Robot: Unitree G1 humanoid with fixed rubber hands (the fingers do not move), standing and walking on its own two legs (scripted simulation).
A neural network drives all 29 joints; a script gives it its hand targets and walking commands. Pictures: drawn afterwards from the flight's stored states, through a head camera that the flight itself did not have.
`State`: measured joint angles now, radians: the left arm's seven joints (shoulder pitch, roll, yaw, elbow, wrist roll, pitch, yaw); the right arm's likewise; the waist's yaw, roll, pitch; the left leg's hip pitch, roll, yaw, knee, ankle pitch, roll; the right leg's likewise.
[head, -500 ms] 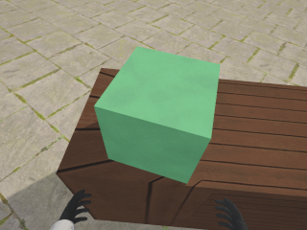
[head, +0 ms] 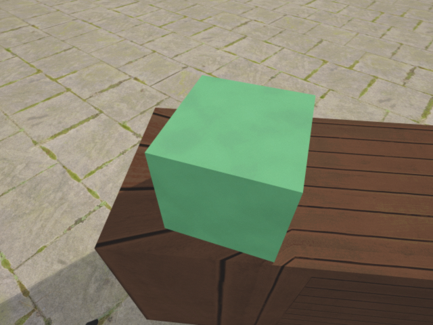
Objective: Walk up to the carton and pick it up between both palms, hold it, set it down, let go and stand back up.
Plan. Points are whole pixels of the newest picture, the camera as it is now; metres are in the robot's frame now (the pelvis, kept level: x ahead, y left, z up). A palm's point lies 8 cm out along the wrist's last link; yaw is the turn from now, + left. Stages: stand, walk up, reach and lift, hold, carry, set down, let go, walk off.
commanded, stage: stand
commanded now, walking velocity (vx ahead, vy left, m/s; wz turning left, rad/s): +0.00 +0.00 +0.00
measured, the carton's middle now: (236, 164) +0.46 -0.03 +0.02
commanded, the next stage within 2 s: none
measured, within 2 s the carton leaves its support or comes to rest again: neither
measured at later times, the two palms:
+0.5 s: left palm out of the picture -0.03 +0.26 -0.12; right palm out of the picture -0.02 -0.25 -0.13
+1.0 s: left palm out of the picture -0.02 +0.25 -0.13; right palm out of the picture -0.02 -0.24 -0.13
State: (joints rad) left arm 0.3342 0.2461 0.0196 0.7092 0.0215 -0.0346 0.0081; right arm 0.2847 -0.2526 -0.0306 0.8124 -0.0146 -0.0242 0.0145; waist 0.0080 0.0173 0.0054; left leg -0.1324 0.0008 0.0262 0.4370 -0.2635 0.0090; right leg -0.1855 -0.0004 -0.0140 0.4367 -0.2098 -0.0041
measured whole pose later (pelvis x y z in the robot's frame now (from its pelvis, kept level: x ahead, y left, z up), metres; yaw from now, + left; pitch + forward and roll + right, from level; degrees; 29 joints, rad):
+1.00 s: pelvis -0.02 +0.00 +0.00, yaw +0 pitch -2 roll +0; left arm 0.40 0.22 -0.02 0.92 0.01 -0.02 0.03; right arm 0.37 -0.23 0.01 0.95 0.00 -0.01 -0.01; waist 0.00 0.00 -0.01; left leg -0.19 -0.01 0.02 0.45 -0.23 0.01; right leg -0.24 0.00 0.01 0.44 -0.17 0.00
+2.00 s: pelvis +0.00 +0.00 +0.00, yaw +0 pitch -1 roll +0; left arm 0.35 0.18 -0.01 1.02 0.00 -0.01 0.04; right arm 0.36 -0.19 0.01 1.03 0.00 -0.01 -0.04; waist 0.00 0.00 0.01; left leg -0.16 0.00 0.01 0.42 -0.25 0.00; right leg -0.21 0.01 0.02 0.42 -0.19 0.00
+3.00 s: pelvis +0.00 +0.00 +0.00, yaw -1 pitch -1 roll +0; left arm 0.34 0.16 -0.01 1.08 0.00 -0.01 0.05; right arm 0.37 -0.17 0.01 1.05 0.00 -0.01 -0.04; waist 0.00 0.00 0.01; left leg -0.15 0.00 0.02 0.41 -0.25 0.01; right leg -0.21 0.00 0.03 0.42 -0.19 0.01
